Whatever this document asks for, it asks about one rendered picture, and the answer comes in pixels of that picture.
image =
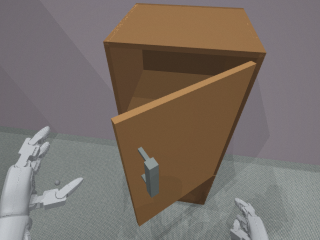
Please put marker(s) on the left robot hand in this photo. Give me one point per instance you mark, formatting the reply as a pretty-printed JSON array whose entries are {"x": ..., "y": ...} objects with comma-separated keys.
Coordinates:
[{"x": 17, "y": 197}]

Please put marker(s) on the cupboard door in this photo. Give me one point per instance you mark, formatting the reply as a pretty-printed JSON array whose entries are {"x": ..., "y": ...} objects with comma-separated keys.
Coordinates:
[{"x": 185, "y": 132}]

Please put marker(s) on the handle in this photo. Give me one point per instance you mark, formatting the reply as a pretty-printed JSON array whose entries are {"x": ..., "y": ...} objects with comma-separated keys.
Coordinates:
[{"x": 151, "y": 176}]

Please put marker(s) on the right robot hand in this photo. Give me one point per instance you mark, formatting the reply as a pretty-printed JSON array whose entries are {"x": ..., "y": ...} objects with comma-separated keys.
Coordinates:
[{"x": 252, "y": 225}]

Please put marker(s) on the left robot forearm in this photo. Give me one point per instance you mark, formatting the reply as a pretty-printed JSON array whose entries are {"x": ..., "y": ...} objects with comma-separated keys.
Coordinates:
[{"x": 15, "y": 227}]

